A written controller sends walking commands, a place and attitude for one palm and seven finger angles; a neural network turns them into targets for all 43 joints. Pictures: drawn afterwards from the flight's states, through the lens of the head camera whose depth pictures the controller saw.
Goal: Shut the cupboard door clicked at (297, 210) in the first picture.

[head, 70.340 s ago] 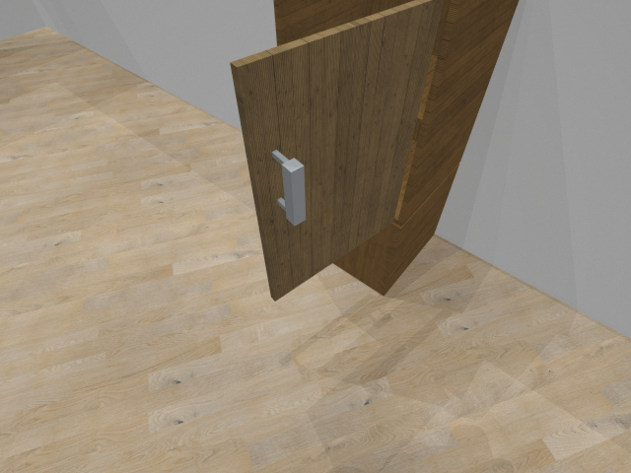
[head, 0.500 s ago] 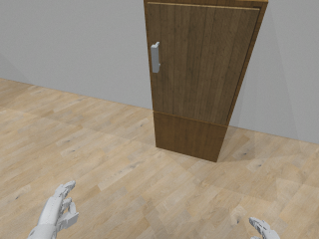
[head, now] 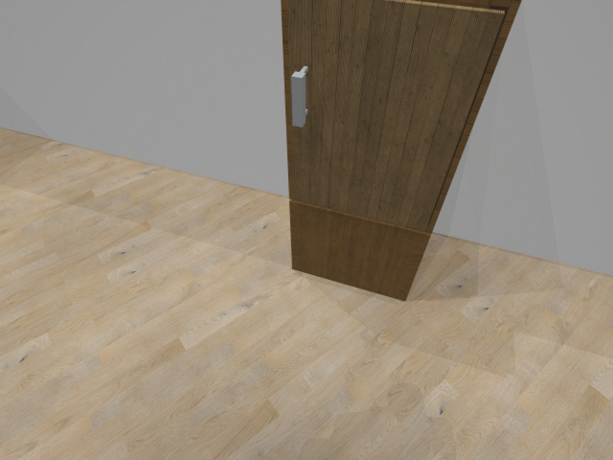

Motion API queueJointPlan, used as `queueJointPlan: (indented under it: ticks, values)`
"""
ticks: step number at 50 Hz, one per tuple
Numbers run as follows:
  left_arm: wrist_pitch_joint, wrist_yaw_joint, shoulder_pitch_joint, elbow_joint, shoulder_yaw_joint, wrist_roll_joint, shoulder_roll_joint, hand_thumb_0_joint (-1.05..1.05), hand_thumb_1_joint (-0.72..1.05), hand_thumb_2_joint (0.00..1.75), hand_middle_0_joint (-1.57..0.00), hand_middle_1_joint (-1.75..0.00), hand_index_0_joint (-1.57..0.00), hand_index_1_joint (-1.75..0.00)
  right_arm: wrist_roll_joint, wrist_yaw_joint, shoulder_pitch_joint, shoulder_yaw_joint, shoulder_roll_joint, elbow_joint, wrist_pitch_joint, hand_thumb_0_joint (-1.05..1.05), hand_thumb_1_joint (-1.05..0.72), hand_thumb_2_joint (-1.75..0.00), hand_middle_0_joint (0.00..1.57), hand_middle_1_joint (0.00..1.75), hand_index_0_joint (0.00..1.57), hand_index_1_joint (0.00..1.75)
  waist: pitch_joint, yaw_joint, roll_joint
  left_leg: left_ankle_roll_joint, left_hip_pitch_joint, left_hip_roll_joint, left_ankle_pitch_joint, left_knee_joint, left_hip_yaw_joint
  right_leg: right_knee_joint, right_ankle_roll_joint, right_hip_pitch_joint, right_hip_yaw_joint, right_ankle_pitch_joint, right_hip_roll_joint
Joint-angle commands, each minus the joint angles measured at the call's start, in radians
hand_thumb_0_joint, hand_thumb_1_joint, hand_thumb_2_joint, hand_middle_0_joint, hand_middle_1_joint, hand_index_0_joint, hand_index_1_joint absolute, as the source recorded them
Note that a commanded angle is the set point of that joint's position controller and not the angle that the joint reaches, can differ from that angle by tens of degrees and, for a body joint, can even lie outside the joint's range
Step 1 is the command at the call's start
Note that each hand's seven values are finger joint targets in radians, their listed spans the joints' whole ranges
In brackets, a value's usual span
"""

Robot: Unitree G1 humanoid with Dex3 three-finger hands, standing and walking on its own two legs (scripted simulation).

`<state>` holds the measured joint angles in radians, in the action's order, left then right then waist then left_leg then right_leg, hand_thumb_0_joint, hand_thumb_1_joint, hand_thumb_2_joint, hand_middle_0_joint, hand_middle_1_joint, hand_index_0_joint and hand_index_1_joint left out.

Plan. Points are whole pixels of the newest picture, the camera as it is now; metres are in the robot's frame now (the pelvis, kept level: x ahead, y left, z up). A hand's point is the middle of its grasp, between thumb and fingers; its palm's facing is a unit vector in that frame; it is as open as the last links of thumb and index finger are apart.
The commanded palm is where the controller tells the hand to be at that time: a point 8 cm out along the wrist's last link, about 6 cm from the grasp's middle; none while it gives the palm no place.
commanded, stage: let the arm hang, fingers relaxed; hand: left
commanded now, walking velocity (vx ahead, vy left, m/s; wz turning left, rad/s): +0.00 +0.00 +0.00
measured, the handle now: (301, 96) +0.89 +0.07 +0.03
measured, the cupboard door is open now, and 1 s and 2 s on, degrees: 0 0 0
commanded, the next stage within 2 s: look to check the result in 0.44 s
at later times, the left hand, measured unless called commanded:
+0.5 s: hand out of the picture -0.01 +0.15 -0.18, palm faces +0.04 -0.99 -0.16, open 7.3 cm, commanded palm none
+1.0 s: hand out of the picture +0.01 +0.14 -0.17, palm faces +0.04 -0.98 -0.18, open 7.4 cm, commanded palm none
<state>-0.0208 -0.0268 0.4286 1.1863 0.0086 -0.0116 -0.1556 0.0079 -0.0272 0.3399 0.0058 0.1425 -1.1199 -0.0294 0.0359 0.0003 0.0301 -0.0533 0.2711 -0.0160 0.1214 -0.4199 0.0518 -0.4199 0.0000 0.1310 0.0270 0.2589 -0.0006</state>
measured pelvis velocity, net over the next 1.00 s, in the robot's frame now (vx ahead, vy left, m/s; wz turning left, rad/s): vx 0.03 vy -0.02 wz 0.00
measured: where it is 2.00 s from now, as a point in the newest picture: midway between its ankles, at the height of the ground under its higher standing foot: outside the picture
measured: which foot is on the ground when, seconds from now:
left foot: down 0.00-1.00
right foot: down 0.00-1.00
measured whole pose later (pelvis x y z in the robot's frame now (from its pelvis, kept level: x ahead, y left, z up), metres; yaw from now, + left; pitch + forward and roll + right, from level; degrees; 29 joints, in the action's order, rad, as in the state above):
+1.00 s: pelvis +0.03 -0.02 +0.00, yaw +0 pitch -2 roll +0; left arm 0.00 -0.03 0.30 1.16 0.01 -0.01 -0.13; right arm 0.01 -0.04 0.26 0.00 0.15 -1.13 -0.01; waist 0.04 0.00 0.01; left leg -0.02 0.22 0.00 0.16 -0.41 0.04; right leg -0.38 0.02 0.07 0.03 0.28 0.02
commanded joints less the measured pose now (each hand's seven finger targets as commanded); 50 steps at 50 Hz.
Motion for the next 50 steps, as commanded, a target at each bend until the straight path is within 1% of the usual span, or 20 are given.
queueJointPlan:
  ticks: [1, 5, 7, 9, 11, 13, 19, 22, 24, 27, 31, 33, 34, 36, 38, 39, 43, 46, 48, 50]
  values:
    - [0.021, -0.01, 0.058, -0.03, 0.01, -0.004, -0.071, 0.0, 0.9, 0.9, -0.2, -0.3, -0.2, -0.3, 0.005, -0.013, 0.048, 0.023, 0.109, 0.028, 0.013, 0.0, -0.9, -0.9, 0.2, 0.3, 0.2, 0.3, 0.079, 0.008, -0.066, 0.002, -0.032, 0.11, 0.227, 0.124, -0.155, 0.121, 0.053, 0.165, -0.093, 0.136, -0.072]
    - [0.021, -0.012, 0.056, -0.034, 0.012, -0.005, -0.064, 0.0, 0.9, 0.9, -0.2, -0.3, -0.2, -0.3, 0.007, -0.011, 0.054, 0.023, 0.093, 0.022, 0.011, 0.0, -0.9, -0.9, 0.2, 0.3, 0.2, 0.3, 0.101, 0.012, -0.049, 0.004, -0.035, 0.104, 0.228, 0.115, -0.148, 0.124, 0.052, 0.205, -0.099, 0.167, -0.071]
    - [0.02, -0.012, 0.054, -0.039, 0.014, -0.006, -0.059, 0.0, 0.9, 0.9, -0.2, -0.3, -0.2, -0.3, 0.007, -0.012, 0.05, 0.025, 0.094, 0.023, 0.014, 0.0, -0.9, -0.9, 0.2, 0.3, 0.2, 0.3, 0.105, 0.011, -0.023, 0.003, -0.026, 0.109, 0.251, 0.132, -0.157, 0.113, 0.049, 0.204, -0.096, 0.152, -0.065]
    - [0.02, -0.013, 0.055, -0.042, 0.016, -0.008, -0.059, 0.0, 0.9, 0.9, -0.2, -0.3, -0.2, -0.3, 0.007, -0.012, 0.047, 0.025, 0.091, 0.027, 0.016, 0.0, -0.9, -0.9, 0.2, 0.3, 0.2, 0.3, 0.108, 0.007, -0.02, 0.003, -0.007, 0.111, 0.259, 0.14, -0.158, 0.108, 0.047, 0.189, -0.09, 0.132, -0.065]
    - [0.024, -0.012, 0.046, -0.043, 0.017, -0.007, -0.059, 0.0, 0.9, 0.9, -0.2, -0.3, -0.2, -0.3, 0.006, -0.013, 0.042, 0.024, 0.09, 0.028, 0.021, 0.0, -0.9, -0.9, 0.2, 0.3, 0.2, 0.3, 0.101, 0.006, -0.026, 0.004, -0.013, 0.108, 0.224, 0.135, -0.154, 0.107, 0.049, 0.175, -0.094, 0.101, -0.069]
    - [0.025, -0.013, 0.04, -0.049, 0.016, -0.007, -0.068, 0.0, 0.9, 0.9, -0.2, -0.3, -0.2, -0.3, 0.005, -0.012, 0.042, 0.025, 0.095, 0.031, 0.02, 0.0, -0.9, -0.9, 0.2, 0.3, 0.2, 0.3, 0.104, 0.006, -0.035, 0.007, -0.022, 0.105, 0.206, 0.121, -0.147, 0.117, 0.05, 0.181, -0.096, 0.111, -0.07]
    - [0.025, -0.01, 0.011, -0.056, 0.02, -0.004, -0.066, 0.0, 0.9, 0.9, -0.2, -0.3, -0.2, -0.3, 0.007, -0.014, 0.034, 0.023, 0.093, 0.033, 0.025, 0.0, -0.9, -0.9, 0.2, 0.3, 0.2, 0.3, 0.094, 0.007, -0.004, 0.01, -0.029, 0.106, 0.184, 0.126, -0.148, 0.115, 0.052, 0.159, -0.092, 0.079, -0.073]
    - [0.027, -0.009, -0.002, -0.059, 0.021, -0.003, -0.077, 0.0, 0.9, 0.9, -0.2, -0.3, -0.2, -0.3, 0.007, -0.014, 0.031, 0.023, 0.099, 0.033, 0.027, 0.0, -0.9, -0.9, 0.2, 0.3, 0.2, 0.3, 0.077, 0.008, -0.007, 0.011, -0.043, 0.105, 0.155, 0.118, -0.142, 0.118, 0.053, 0.14, -0.093, 0.057, -0.078]
    - [0.027, -0.009, -0.011, -0.059, 0.02, -0.003, -0.075, 0.0, 0.9, 0.9, -0.2, -0.3, -0.2, -0.3, 0.006, -0.014, 0.032, 0.021, 0.098, 0.033, 0.026, 0.0, -0.9, -0.9, 0.2, 0.3, 0.2, 0.3, 0.08, 0.01, -0.024, 0.011, -0.051, 0.107, 0.146, 0.113, -0.141, 0.124, 0.053, 0.146, -0.095, 0.064, -0.077]
    - [0.026, -0.008, -0.02, -0.059, 0.021, -0.001, -0.084, 0.0, 0.9, 0.9, -0.2, -0.3, -0.2, -0.3, 0.006, -0.015, 0.03, 0.021, 0.103, 0.031, 0.027, 0.0, -0.9, -0.9, 0.2, 0.3, 0.2, 0.3, 0.074, 0.009, -0.012, 0.012, -0.053, 0.109, 0.136, 0.116, -0.141, 0.121, 0.053, 0.13, -0.093, 0.048, -0.077]
    - [0.029, -0.008, -0.023, -0.055, 0.018, 0.001, -0.084, 0.0, 0.9, 0.9, -0.2, -0.3, -0.2, -0.3, 0.005, -0.015, 0.026, 0.017, 0.1, 0.027, 0.027, 0.0, -0.9, -0.9, 0.2, 0.3, 0.2, 0.3, 0.048, 0.011, -0.04, 0.013, -0.085, 0.108, 0.062, 0.091, -0.125, 0.128, 0.053, 0.115, -0.095, 0.016, -0.084]
    - [0.031, -0.009, -0.027, -0.057, 0.019, 0.001, -0.094, 0.0, 0.9, 0.9, -0.2, -0.3, -0.2, -0.3, 0.002, -0.016, 0.022, 0.016, 0.112, 0.028, 0.029, 0.0, -0.9, -0.9, 0.2, 0.3, 0.2, 0.3, 0.041, 0.008, -0.04, 0.011, -0.098, 0.111, 0.012, 0.079, -0.124, 0.127, 0.053, 0.103, -0.092, -0.014, -0.084]
    - [0.031, -0.01, -0.028, -0.053, 0.018, 0.002, -0.086, 0.0, 0.9, 0.9, -0.2, -0.3, -0.2, -0.3, 0.004, -0.016, 0.016, 0.015, 0.104, 0.024, 0.03, 0.0, -0.9, -0.9, 0.2, 0.3, 0.2, 0.3, 0.039, 0.009, -0.03, 0.011, -0.103, 0.114, 0.001, 0.079, -0.121, 0.128, 0.052, 0.1, -0.093, -0.024, -0.087]
    - [0.029, -0.011, -0.03, -0.051, 0.015, 0.003, -0.084, 0.0, 0.9, 0.9, -0.2, -0.3, -0.2, -0.3, 0.003, -0.016, 0.013, 0.012, 0.101, 0.02, 0.03, 0.0, -0.9, -0.9, 0.2, 0.3, 0.2, 0.3, 0.048, 0.009, -0.027, 0.012, -0.103, 0.113, -0.003, 0.082, -0.122, 0.129, 0.05, 0.096, -0.092, -0.032, -0.086]
    - [0.031, -0.011, -0.026, -0.05, 0.016, 0.002, -0.09, 0.0, 0.9, 0.9, -0.2, -0.3, -0.2, -0.3, 0.002, -0.016, 0.01, 0.013, 0.11, 0.022, 0.029, 0.0, -0.9, -0.9, 0.2, 0.3, 0.2, 0.3, 0.046, 0.007, -0.043, 0.01, -0.111, 0.115, -0.025, 0.075, -0.12, 0.132, 0.05, 0.093, -0.091, -0.046, -0.085]
    - [0.03, -0.012, -0.03, -0.046, 0.014, 0.002, -0.082, 0.0, 0.9, 0.9, -0.2, -0.3, -0.2, -0.3, 0.003, -0.016, 0.008, 0.012, 0.098, 0.017, 0.028, 0.0, -0.9, -0.9, 0.2, 0.3, 0.2, 0.3, 0.054, 0.009, -0.042, 0.012, -0.111, 0.116, -0.021, 0.075, -0.115, 0.135, 0.049, 0.096, -0.091, -0.044, -0.088]
    - [0.032, -0.013, -0.027, -0.046, 0.013, 0.002, -0.087, 0.0, 0.9, 0.9, -0.2, -0.3, -0.2, -0.3, 0.001, -0.017, 0.002, 0.01, 0.106, 0.017, 0.029, 0.0, -0.9, -0.9, 0.2, 0.3, 0.2, 0.3, 0.043, 0.007, -0.03, 0.012, -0.122, 0.115, -0.052, 0.07, -0.114, 0.134, 0.047, 0.081, -0.092, -0.072, -0.087]
    - [0.031, -0.013, -0.031, -0.044, 0.013, 0.003, -0.076, 0.0, 0.9, 0.9, -0.2, -0.3, -0.2, -0.3, 0.003, -0.018, -0.001, 0.007, 0.097, 0.013, 0.031, 0.0, -0.9, -0.9, 0.2, 0.3, 0.2, 0.3, 0.043, 0.009, -0.027, 0.013, -0.121, 0.115, -0.057, 0.074, -0.113, 0.134, 0.046, 0.069, -0.093, -0.081, -0.087]
    - [0.033, -0.014, -0.026, -0.043, 0.014, 0.001, -0.081, 0.0, 0.9, 0.9, -0.2, -0.3, -0.2, -0.3, 0.001, -0.018, -0.005, 0.008, 0.1, 0.014, 0.032, 0.0, -0.9, -0.9, 0.2, 0.3, 0.2, 0.3, 0.04, 0.006, -0.041, 0.012, -0.13, 0.118, -0.087, 0.066, -0.113, 0.135, 0.044, 0.065, -0.087, -0.108, -0.089]
    - [0.031, -0.015, -0.031, -0.041, 0.012, 0.003, -0.072, 0.0, 0.9, 0.9, -0.2, -0.3, -0.2, -0.3, 0.003, -0.019, -0.005, 0.004, 0.092, 0.01, 0.031, 0.0, -0.9, -0.9, 0.2, 0.3, 0.2, 0.3, 0.053, 0.008, -0.031, 0.014, -0.122, 0.115, -0.074, 0.072, -0.113, 0.136, 0.043, 0.064, -0.087, -0.098, -0.09]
